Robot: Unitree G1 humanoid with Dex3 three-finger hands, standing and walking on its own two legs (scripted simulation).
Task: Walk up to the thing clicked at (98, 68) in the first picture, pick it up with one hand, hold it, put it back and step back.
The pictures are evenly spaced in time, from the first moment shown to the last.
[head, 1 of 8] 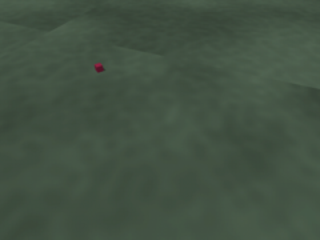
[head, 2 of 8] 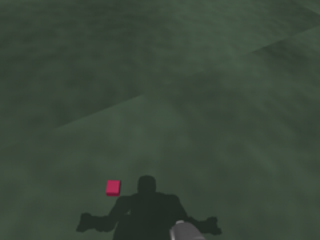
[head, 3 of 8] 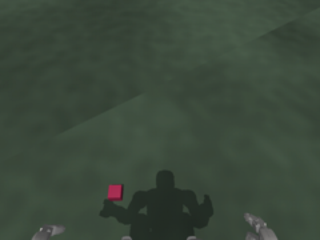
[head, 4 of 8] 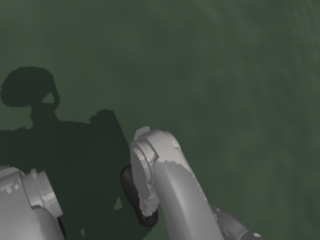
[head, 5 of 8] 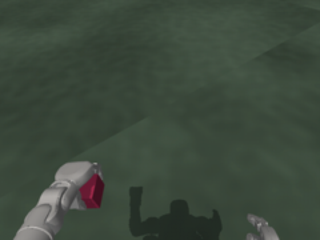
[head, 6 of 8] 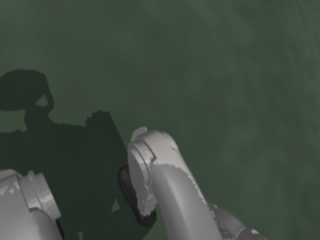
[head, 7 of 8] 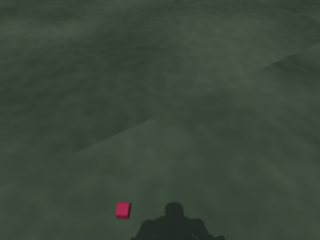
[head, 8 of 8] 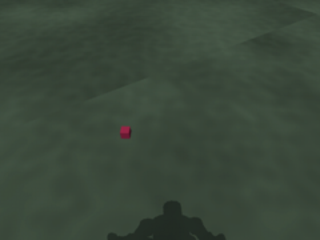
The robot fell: no
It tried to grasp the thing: yes
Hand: left
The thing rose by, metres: 0.67
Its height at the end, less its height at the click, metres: +0.00
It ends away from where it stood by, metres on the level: 0.01
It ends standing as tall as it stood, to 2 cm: yes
